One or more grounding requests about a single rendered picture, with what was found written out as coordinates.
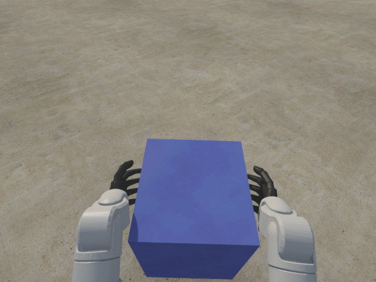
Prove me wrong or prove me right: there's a right robot forearm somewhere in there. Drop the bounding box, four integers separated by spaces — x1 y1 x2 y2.
258 196 317 282

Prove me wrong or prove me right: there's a left robot forearm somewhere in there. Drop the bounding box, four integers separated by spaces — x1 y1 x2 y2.
72 189 130 282

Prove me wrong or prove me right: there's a robot right hand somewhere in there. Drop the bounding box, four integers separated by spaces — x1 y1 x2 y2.
247 166 277 214

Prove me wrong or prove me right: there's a robot left hand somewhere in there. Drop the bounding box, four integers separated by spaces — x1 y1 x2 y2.
110 160 141 205

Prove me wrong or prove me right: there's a carton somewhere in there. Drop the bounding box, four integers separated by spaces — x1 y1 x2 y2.
128 139 260 280

